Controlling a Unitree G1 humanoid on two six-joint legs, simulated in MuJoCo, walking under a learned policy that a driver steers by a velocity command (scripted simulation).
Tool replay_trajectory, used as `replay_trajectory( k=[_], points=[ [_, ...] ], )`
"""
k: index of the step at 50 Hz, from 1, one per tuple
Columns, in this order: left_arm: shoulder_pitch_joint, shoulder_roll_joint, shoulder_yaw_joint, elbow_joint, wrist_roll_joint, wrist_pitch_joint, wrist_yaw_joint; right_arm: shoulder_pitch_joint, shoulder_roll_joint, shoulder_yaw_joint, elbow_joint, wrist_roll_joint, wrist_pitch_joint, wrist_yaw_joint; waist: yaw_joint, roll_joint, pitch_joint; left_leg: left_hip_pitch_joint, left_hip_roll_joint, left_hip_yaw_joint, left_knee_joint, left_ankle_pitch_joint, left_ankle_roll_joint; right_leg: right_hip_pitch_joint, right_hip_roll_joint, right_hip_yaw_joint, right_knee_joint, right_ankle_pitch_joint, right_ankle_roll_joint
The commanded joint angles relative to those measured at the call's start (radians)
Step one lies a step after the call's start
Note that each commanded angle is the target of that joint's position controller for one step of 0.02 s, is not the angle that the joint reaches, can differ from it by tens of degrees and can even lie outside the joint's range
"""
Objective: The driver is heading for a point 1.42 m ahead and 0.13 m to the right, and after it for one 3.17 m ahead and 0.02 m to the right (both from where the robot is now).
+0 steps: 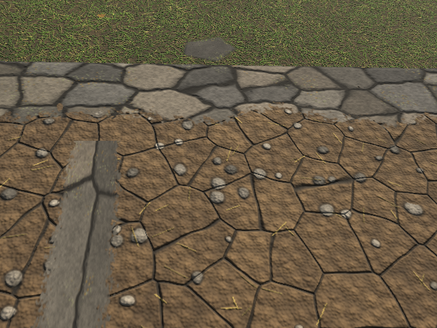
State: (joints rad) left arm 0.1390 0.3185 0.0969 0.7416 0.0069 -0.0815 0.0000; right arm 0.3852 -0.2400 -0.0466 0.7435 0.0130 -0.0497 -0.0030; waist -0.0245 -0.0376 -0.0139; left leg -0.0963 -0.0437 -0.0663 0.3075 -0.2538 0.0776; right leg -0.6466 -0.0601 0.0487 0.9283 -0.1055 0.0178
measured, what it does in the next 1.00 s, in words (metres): walks ahead: right foot, then left foot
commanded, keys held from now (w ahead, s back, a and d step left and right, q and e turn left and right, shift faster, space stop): w+q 0.20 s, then w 0.26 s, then w+e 0.54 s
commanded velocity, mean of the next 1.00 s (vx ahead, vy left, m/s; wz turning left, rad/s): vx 0.47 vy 0.00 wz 0.05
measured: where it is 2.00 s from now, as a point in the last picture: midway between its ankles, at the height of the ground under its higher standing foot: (230, 179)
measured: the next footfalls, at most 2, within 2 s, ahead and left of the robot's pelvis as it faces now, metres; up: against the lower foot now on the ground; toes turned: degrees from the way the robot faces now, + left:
right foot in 0.28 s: +0.33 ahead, -0.12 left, +0.00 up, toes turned +12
left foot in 0.74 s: +0.53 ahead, +0.19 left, +0.00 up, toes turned +7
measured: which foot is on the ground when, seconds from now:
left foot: down 0.00-0.30, up 0.32-0.72, down 0.74-1.00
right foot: up 0.00-0.26, down 0.28-0.76, up 0.78-1.00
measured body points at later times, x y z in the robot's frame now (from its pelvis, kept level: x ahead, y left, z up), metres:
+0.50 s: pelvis +0.26 -0.03 -0.01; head +0.29 -0.02 +0.44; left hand +0.28 +0.26 -0.12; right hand +0.46 -0.26 -0.11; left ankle +0.25 +0.12 -0.67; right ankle +0.29 -0.13 -0.75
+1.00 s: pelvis +0.52 +0.07 -0.01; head +0.54 +0.08 +0.44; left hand +0.67 +0.35 -0.11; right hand +0.58 -0.21 -0.11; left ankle +0.49 +0.18 -0.75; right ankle +0.59 -0.09 -0.67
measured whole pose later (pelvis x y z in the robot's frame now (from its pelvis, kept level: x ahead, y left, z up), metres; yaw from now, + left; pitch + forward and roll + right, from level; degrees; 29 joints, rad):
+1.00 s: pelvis +0.52 +0.07 -0.01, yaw -1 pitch +1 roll +2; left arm 0.21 0.32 0.07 0.72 -0.02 -0.03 -0.01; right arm 0.32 -0.27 -0.07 0.77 -0.01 -0.10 0.01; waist -0.05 -0.05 0.01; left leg -0.13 0.00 0.14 0.31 -0.21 0.02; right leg -0.67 -0.09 0.06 1.06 -0.19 0.01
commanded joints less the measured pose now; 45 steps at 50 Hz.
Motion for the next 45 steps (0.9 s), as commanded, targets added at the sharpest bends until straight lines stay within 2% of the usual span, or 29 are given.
replay_trajectory(
  k=[1,6,9,11,12,13,14,15,16,17,18,19,20,21,23,26,28,31,33,35,36,37,38,39,40,41,42,43,45],
  points=[
    [-0.157,0.037,0.001,-0.100,-0.003,-0.027,-0.004,0.018,-0.182,-0.050,-0.057,0.003,-0.017,-0.016,-0.024,0.134,0.050,0.065,0.198,-0.202,-0.124,0.200,0.123,-0.133,0.026,-0.003,-0.162,0.123,0.022],
    [-0.284,0.025,-0.015,-0.146,-0.017,-0.044,-0.032,0.084,-0.194,-0.055,-0.031,0.015,-0.009,-0.023,-0.070,0.166,0.086,0.059,0.206,-0.240,-0.086,0.217,0.121,-0.074,0.055,-0.007,-0.349,0.151,0.025],
    [-0.307,0.038,-0.015,-0.164,-0.020,-0.060,-0.047,0.093,-0.199,-0.058,-0.027,0.022,0.004,-0.031,-0.065,0.171,0.085,0.084,0.229,-0.292,-0.031,0.259,0.114,-0.014,0.071,-0.004,-0.415,0.118,0.005],
    [-0.249,0.061,-0.006,-0.153,-0.023,-0.066,-0.049,0.062,-0.209,-0.064,-0.034,0.019,0.010,-0.036,-0.029,0.203,0.065,0.079,0.243,-0.307,0.003,0.348,0.096,0.097,0.079,-0.016,-0.433,0.072,-0.018],
    [-0.186,0.083,0.004,-0.139,-0.023,-0.069,-0.045,0.048,-0.208,-0.064,-0.039,0.013,0.012,-0.035,0.002,0.223,0.030,0.078,0.234,-0.297,0.058,0.502,0.084,0.197,0.097,-0.040,-0.441,0.041,-0.040],
    [-0.070,0.114,0.020,-0.110,-0.019,-0.069,-0.036,0.033,-0.188,-0.056,-0.043,0.008,0.011,-0.031,0.062,0.216,-0.047,0.063,0.186,-0.252,0.191,0.664,0.058,0.370,0.105,-0.063,-0.482,0.068,-0.076],
    [0.093,0.150,0.031,-0.090,-0.005,-0.068,-0.027,0.013,-0.156,-0.041,-0.062,-0.005,0.008,-0.025,0.141,0.193,-0.191,-0.062,0.137,-0.226,0.412,0.608,0.025,0.658,0.007,0.020,-0.439,0.057,-0.141],
    [0.257,0.231,0.049,-0.064,0.017,-0.062,-0.019,0.128,-0.051,-0.012,-0.074,-0.012,-0.001,-0.022,0.124,-0.064,-0.386,-0.394,-0.003,-0.155,0.801,0.152,-0.043,1.065,-0.250,0.421,-0.429,-0.051,-0.285],
    [0.299,0.177,0.037,-0.018,0.002,-0.060,-0.035,0.211,-0.068,-0.006,-0.056,0.028,-0.013,-0.020,0.099,-0.291,-0.445,-0.577,-0.054,-0.169,1.001,-0.318,-0.059,1.127,-0.369,0.784,-0.604,-0.222,-0.361],
    [0.221,0.100,0.016,-0.031,-0.018,-0.054,-0.030,0.113,-0.166,-0.030,-0.054,0.045,-0.017,-0.017,0.108,-0.165,-0.242,-0.662,0.017,-0.163,1.072,-0.254,-0.059,0.971,-0.327,0.662,-0.637,-0.320,-0.315],
    [0.155,0.064,0.004,-0.039,-0.017,-0.043,-0.024,-0.001,-0.185,-0.031,-0.077,0.033,-0.019,-0.014,0.104,-0.061,-0.119,-0.655,0.066,-0.112,1.048,-0.169,-0.051,0.806,-0.281,0.491,-0.646,-0.276,-0.278],
    [0.110,0.050,-0.005,-0.035,-0.008,-0.036,-0.023,-0.072,-0.167,-0.029,-0.095,0.014,-0.022,-0.011,0.078,-0.002,-0.033,-0.626,0.098,-0.084,0.990,-0.120,-0.046,0.650,-0.235,0.390,-0.678,-0.172,-0.263],
    [0.082,0.032,-0.013,-0.034,0.002,-0.037,-0.023,-0.088,-0.159,-0.033,-0.100,0.002,-0.021,-0.007,0.046,-0.009,-0.002,-0.585,0.131,-0.076,0.933,-0.086,-0.042,0.563,-0.196,0.320,-0.706,-0.104,-0.252],
    [0.070,0.031,-0.015,-0.030,0.005,-0.038,-0.022,-0.068,-0.136,-0.030,-0.095,0.006,-0.017,-0.002,0.022,-0.032,0.008,-0.546,0.146,-0.064,0.902,-0.070,-0.041,0.509,-0.175,0.278,-0.735,-0.071,-0.252],
    [0.079,0.042,-0.012,-0.010,-0.008,-0.048,-0.022,-0.057,-0.092,-0.017,-0.091,0.005,-0.011,0.002,0.005,-0.046,0.019,-0.536,0.160,-0.034,0.831,-0.054,-0.050,0.458,-0.166,0.210,-0.777,0.003,-0.272],
    [0.103,0.084,-0.005,0.006,-0.024,-0.044,-0.017,-0.164,-0.072,-0.001,-0.133,-0.019,-0.026,0.003,0.020,-0.023,0.050,-0.545,0.170,0.004,0.626,0.066,-0.075,0.423,-0.141,0.146,-0.805,0.088,-0.281],
    [0.119,0.101,-0.001,0.011,-0.032,-0.034,-0.012,-0.241,-0.060,0.008,-0.149,-0.016,-0.041,0.011,0.044,-0.017,0.061,-0.485,0.141,0.026,0.454,0.181,-0.086,0.398,-0.103,0.094,-0.796,0.101,-0.254],
    [0.195,0.132,0.005,0.031,-0.044,-0.020,-0.010,-0.337,-0.078,0.004,-0.174,-0.002,-0.052,0.024,0.082,-0.024,0.054,-0.411,0.097,0.034,0.312,0.271,-0.102,0.428,-0.117,0.114,-0.757,0.073,-0.231],
    [0.220,0.138,0.005,0.038,-0.047,-0.009,-0.007,-0.360,-0.108,-0.008,-0.189,0.003,-0.059,0.029,0.077,-0.034,0.046,-0.376,0.085,0.019,0.245,0.250,-0.090,0.479,-0.143,0.160,-0.711,0.029,-0.207],
    [0.222,0.143,0.005,0.040,-0.042,0.004,-0.003,-0.317,-0.135,-0.024,-0.183,0.006,-0.066,0.029,0.035,-0.049,0.025,-0.275,0.068,0.032,0.189,0.198,-0.067,0.499,-0.148,0.183,-0.634,0.036,-0.178],
    [0.226,0.125,-0.002,0.040,-0.035,0.007,-0.002,-0.230,-0.163,-0.042,-0.159,0.003,-0.067,0.023,-0.011,-0.044,-0.022,-0.137,0.056,0.048,0.164,0.171,-0.045,0.478,-0.110,0.163,-0.532,0.115,-0.153],
    [0.220,0.077,-0.021,0.028,-0.022,0.005,-0.004,-0.091,-0.213,-0.063,-0.140,-0.010,-0.069,0.013,-0.081,-0.012,-0.122,0.077,0.145,-0.020,0.178,0.170,0.001,0.385,-0.048,0.116,-0.313,0.082,-0.113],
    [0.289,-0.023,-0.051,-0.008,-0.014,-0.006,-0.002,0.047,-0.310,-0.086,-0.131,-0.040,-0.060,0.003,-0.096,0.218,-0.300,0.441,0.407,-0.360,0.168,0.093,0.115,0.073,0.074,0.010,0.071,-0.222,-0.042],
    [0.331,-0.004,-0.052,-0.016,-0.043,-0.017,-0.001,0.087,-0.285,-0.080,-0.111,-0.038,-0.053,0.012,-0.085,0.364,-0.370,0.468,0.492,-0.676,0.030,-0.072,0.194,-0.088,0.092,0.072,0.281,-0.487,-0.033],
    [0.278,0.086,-0.025,-0.012,-0.062,-0.012,0.001,0.034,-0.209,-0.059,-0.111,-0.025,-0.051,0.014,-0.082,0.243,-0.229,0.365,0.457,-0.566,0.010,-0.135,0.160,-0.159,0.039,0.100,0.376,-0.415,-0.034],
    [0.210,0.095,-0.021,-0.026,-0.055,-0.005,0.002,-0.025,-0.167,-0.045,-0.114,-0.018,-0.050,0.014,-0.067,0.185,-0.136,0.246,0.418,-0.414,0.000,-0.081,0.132,-0.162,0.000,0.072,0.373,-0.330,-0.035],
    [0.179,0.085,-0.019,-0.031,-0.043,0.003,0.002,-0.087,-0.133,-0.034,-0.110,-0.019,-0.050,0.018,-0.037,0.148,-0.072,0.132,0.372,-0.309,-0.031,0.001,0.118,-0.127,-0.029,0.062,0.333,-0.266,-0.031],
    [0.173,0.074,-0.014,-0.034,-0.037,0.015,0.000,-0.129,-0.110,-0.028,-0.106,-0.022,-0.054,0.019,-0.008,0.164,-0.027,0.049,0.337,-0.224,-0.069,0.060,0.108,-0.089,-0.054,0.064,0.290,-0.221,-0.027],
    [0.178,0.035,-0.019,-0.039,-0.040,0.038,-0.007,-0.161,-0.112,-0.035,-0.092,-0.025,-0.067,0.017,0.022,0.164,0.003,-0.037,0.318,-0.117,-0.124,0.158,0.109,-0.028,-0.067,0.051,0.264,-0.168,-0.018]
  ],
)
Velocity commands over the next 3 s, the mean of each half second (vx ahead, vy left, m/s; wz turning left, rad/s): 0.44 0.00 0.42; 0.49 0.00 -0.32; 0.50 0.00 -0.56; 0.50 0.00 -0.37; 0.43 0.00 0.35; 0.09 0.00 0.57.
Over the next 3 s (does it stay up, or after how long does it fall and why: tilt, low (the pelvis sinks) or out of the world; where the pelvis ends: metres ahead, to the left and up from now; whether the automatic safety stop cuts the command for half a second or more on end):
stays up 1.37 -0.23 -0.01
